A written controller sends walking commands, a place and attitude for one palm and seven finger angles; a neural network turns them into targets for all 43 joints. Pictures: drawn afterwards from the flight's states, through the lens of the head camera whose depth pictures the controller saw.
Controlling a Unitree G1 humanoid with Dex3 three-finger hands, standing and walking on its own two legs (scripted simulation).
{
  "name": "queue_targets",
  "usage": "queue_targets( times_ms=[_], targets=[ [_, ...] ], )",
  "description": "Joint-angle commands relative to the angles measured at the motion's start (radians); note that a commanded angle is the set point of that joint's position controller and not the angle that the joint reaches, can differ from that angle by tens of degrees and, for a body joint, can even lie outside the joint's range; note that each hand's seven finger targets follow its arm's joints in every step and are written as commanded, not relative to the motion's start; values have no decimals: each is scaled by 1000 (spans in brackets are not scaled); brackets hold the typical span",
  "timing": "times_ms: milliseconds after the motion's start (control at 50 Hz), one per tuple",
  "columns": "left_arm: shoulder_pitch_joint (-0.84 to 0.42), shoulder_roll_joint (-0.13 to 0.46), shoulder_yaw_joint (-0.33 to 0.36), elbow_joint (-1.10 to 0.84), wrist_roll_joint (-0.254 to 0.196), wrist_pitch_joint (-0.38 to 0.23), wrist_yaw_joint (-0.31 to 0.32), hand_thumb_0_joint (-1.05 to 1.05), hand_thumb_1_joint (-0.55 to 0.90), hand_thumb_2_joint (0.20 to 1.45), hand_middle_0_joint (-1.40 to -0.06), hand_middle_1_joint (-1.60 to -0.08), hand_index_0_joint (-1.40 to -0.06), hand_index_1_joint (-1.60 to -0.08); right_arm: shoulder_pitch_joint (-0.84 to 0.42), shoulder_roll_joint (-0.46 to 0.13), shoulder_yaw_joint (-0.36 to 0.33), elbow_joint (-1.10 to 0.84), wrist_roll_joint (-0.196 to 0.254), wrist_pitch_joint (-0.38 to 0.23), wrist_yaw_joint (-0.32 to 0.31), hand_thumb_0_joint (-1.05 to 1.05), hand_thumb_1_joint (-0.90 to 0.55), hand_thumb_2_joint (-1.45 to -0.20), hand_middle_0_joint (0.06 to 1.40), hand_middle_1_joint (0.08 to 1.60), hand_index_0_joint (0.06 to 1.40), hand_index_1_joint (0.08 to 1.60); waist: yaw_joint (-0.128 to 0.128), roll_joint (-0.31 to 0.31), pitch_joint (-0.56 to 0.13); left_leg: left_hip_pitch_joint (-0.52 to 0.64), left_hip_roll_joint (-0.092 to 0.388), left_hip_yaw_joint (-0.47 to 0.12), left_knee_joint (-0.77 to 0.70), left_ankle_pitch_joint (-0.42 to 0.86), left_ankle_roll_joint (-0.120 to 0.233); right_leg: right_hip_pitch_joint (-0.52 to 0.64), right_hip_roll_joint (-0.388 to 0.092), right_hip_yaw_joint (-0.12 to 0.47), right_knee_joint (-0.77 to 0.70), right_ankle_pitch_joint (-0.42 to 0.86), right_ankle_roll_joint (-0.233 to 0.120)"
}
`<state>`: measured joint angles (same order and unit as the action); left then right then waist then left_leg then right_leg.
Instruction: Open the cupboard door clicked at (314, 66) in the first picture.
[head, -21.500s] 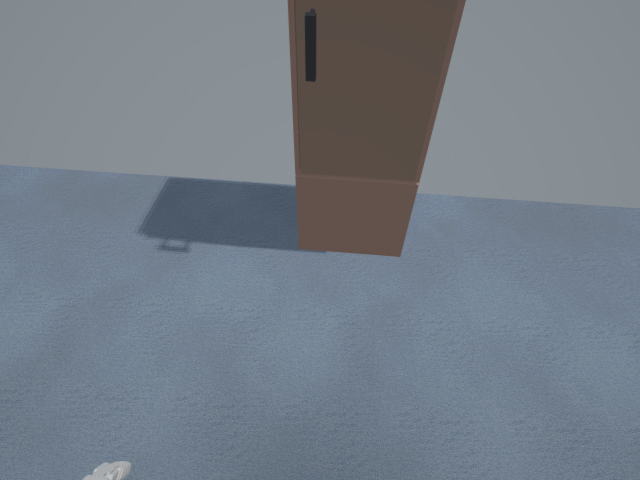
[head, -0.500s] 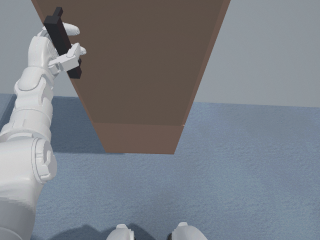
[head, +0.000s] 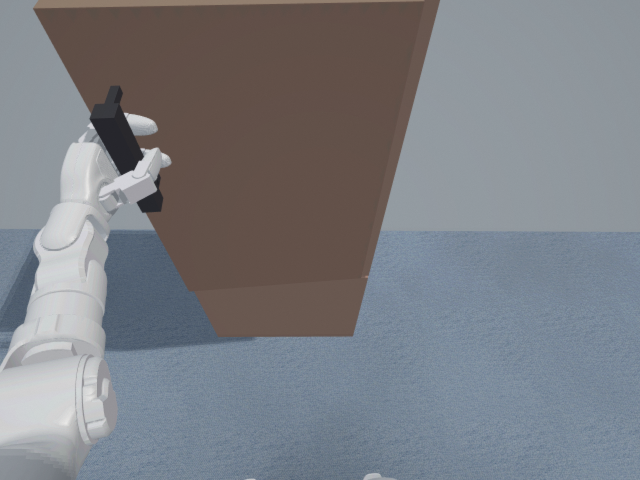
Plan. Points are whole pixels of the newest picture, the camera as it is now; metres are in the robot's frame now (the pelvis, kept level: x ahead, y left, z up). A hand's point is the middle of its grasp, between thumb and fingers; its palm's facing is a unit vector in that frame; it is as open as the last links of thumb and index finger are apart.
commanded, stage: pull the door open along its arc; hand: left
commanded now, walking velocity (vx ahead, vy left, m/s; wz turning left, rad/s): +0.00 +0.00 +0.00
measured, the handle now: (134, 152) +0.51 +0.21 +0.12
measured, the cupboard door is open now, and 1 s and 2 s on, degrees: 5 46 47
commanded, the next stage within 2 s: open thumb and fingers to let go in 0.66 s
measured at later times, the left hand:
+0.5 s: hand (199, 288) +0.30 +0.11 +0.12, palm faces +0.37 -0.93 +0.05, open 6.0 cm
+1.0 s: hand (248, 333) +0.26 +0.06 +0.12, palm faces +0.35 -0.94 +0.02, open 7.2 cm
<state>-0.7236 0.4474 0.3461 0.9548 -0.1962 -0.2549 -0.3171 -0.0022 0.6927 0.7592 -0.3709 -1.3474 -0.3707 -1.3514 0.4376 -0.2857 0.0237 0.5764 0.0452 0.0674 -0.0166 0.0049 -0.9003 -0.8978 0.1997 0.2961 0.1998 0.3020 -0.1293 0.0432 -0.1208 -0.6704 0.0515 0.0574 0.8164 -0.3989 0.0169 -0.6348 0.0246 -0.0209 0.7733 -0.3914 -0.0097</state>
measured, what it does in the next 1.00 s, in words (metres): stands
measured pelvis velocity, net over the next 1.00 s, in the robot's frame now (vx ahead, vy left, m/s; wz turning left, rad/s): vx -0.01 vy -0.04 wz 0.09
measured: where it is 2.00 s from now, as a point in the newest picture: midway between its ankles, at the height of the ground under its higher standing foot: outside the picture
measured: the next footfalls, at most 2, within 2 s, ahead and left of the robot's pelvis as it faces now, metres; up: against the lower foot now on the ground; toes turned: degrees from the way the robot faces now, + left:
none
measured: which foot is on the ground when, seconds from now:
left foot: down 0.00-1.00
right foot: down 0.00-1.00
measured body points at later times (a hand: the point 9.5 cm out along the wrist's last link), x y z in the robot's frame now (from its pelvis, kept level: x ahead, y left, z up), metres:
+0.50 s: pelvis +0.01 -0.02 +0.01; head +0.01 -0.03 +0.46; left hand +0.28 +0.15 +0.12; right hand +0.23 -0.20 -0.06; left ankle -0.01 +0.11 -0.70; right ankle -0.01 -0.12 -0.70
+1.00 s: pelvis -0.01 -0.04 +0.02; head -0.02 -0.06 +0.46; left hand +0.23 +0.11 +0.12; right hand +0.18 -0.24 -0.08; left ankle -0.01 +0.11 -0.70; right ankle -0.01 -0.12 -0.70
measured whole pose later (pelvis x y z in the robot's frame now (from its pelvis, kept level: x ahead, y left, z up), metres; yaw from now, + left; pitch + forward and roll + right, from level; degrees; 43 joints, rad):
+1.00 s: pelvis -0.01 -0.04 +0.02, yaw +5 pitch +0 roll +0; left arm 0.16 -0.07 -0.23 -0.10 0.02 -0.02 0.44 0.00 0.49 0.71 -0.36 -1.31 -0.36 -1.31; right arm 0.19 -0.21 0.03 0.57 -0.03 0.08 -0.01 0.01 -0.90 -0.90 0.20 0.30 0.20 0.30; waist 0.00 0.06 -0.04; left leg -0.35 0.02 -0.02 0.68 -0.33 -0.03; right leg -0.31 0.00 -0.10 0.69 -0.39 -0.05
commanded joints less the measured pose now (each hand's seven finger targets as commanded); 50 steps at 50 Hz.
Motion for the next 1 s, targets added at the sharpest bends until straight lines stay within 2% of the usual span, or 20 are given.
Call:
queue_targets(
  times_ms=[0,80,100,120,140,180,240,280,300,360,380,420,480,560,660,680,740,800,900,980],
  targets=[
    [-27,172,11,-350,-49,-28,-33,0,900,900,-400,-1350,-400,-1350,-11,-139,-65,-150,12,-42,-5,0,-900,-900,200,300,200,300,95,-20,-363,273,-44,-33,-81,485,27,273,22,-14,-76,551,-8],
    [180,91,-26,-552,-87,2,-25,0,900,900,-400,-1350,-400,-1350,-70,-125,-63,-189,18,-59,3,0,-900,-900,200,300,200,300,115,-52,-320,291,-49,-24,-103,511,30,336,15,-15,-90,612,-4],
    [158,59,117,-641,-149,26,131,0,900,900,-400,-1350,-400,-1350,-119,-84,-61,-189,17,-76,10,0,-900,-900,200,300,200,300,210,-79,-300,250,-53,-19,-115,488,15,336,17,-31,-104,582,0],
    [230,-59,14,-673,-130,52,206,0,900,900,-400,-1350,-400,-1350,-130,-84,-60,-188,12,-90,20,0,-900,-900,200,300,200,300,166,-60,-266,272,-54,-14,-129,470,9,322,19,-39,-108,561,2],
    [259,-110,-14,-713,-117,66,255,0,900,900,-400,-1350,-400,-1350,-134,-81,-64,-180,14,-100,26,0,-900,-900,200,300,200,300,150,-67,-230,287,-47,-21,-133,479,2,289,19,-50,-114,542,3],
    [350,-129,-33,-819,-67,81,349,0,900,900,-400,-1350,-400,-1350,-144,-79,-66,-176,2,-107,39,0,-900,-900,200,300,200,300,160,-60,-235,308,-47,-23,-125,529,2,311,15,-50,-104,560,1],
    [443,-262,-156,-998,14,117,478,0,900,900,-400,-1350,-400,-1350,-187,-52,-63,-184,-13,-100,57,0,-900,-900,200,300,200,300,155,-35,-259,366,-38,-25,-125,606,-4,322,2,-51,-97,585,1],
    [467,-300,-234,-1062,93,155,554,0,900,900,-400,-1350,-400,-1350,-203,-50,-64,-185,-28,-84,59,0,-900,-900,200,300,200,300,133,-70,-236,379,-33,-36,-127,580,0,311,0,-52,-105,552,2],
    [502,-341,-269,-1117,111,178,589,0,900,900,-400,-1350,-400,-1350,-226,-44,-62,-199,-30,-74,60,0,-900,-900,200,300,200,300,140,-62,-237,384,-34,-35,-135,557,0,321,-4,-52,-109,546,0],
    [538,-438,-367,-1214,156,240,676,0,900,900,-400,-1350,-400,-1350,-274,-30,-55,-208,-42,-48,51,0,-900,-900,200,300,200,300,125,-70,-223,404,-40,-42,-147,471,-2,339,-8,-53,-129,504,-6],
    [572,-448,-393,-1241,169,249,689,0,900,900,-400,-1350,-400,-1350,-280,-30,-54,-212,-49,-42,44,0,-900,-900,200,300,200,300,115,-107,-215,405,-39,-44,-147,442,0,349,-9,-52,-140,493,-4],
    [644,-508,-468,-1299,175,261,696,0,900,900,-400,-1350,-400,-1350,-308,-16,-45,-222,-51,-31,39,0,-900,-900,200,300,200,300,115,-107,-191,410,-43,-42,-157,416,-1,361,-16,-49,-152,498,-5],
    [680,-536,-551,-1330,218,258,704,0,900,900,-400,-1350,-400,-1350,-328,-8,-39,-222,-60,-20,33,0,-900,-900,200,300,200,300,101,-128,-129,408,-41,-56,-160,374,2,343,-22,-44,-165,469,-6],
    [770,-575,-629,-1391,253,239,714,0,900,900,-400,-1350,-400,-1350,-360,11,-30,-235,-65,-19,37,0,-900,-900,200,300,200,300,112,-75,-100,406,-48,-63,-164,335,3,338,-31,-39,-167,428,-14],
    [931,-557,-629,-1434,243,220,706,0,900,900,-400,-1350,-400,-1350,-388,20,-20,-248,-67,-22,35,0,-900,-900,200,300,200,300,134,-112,-72,385,-59,-57,-162,282,6,364,-46,-17,-201,414,-4],
    [893,-550,-626,-1422,240,215,709,0,900,900,-400,-1350,-400,-1350,-391,18,-18,-239,-65,-23,31,0,-900,-900,200,300,200,300,126,-143,-46,381,-59,-61,-161,264,7,354,-46,-13,-219,376,-5],
    [701,-521,-579,-1361,226,198,740,0,900,900,-400,-1350,-400,-1350,-418,18,-7,-215,-71,-31,12,0,-900,-900,200,300,200,300,108,-152,14,362,-71,-67,-151,193,7,296,-56,14,-259,243,2],
    [696,-532,-568,-1320,230,184,765,0,690,810,-385,-1327,-385,-1327,-427,24,-13,-204,-75,-43,4,0,-900,-900,200,300,200,300,128,-146,-6,378,-76,-65,-152,169,8,294,-65,35,-288,155,0],
    [652,-531,-573,-1281,229,166,754,0,340,660,-360,-1290,-360,-1290,-420,20,-17,-190,-74,-50,-1,0,-900,-900,200,300,200,300,129,-157,-56,388,-77,-62,-166,174,10,320,-73,48,-297,167,6],
    [656,-528,-570,-1251,232,157,741,0,60,540,-340,-1260,-340,-1260,-414,19,-20,-181,-72,-51,-3,0,-900,-900,200,300,200,300,131,-150,-44,392,-73,-59,-177,181,11,324,-70,42,-301,176,3]
  ],
)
